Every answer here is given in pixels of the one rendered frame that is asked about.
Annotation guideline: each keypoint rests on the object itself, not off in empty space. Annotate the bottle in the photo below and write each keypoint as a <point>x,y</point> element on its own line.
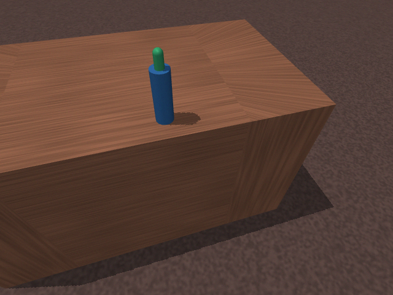
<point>161,85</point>

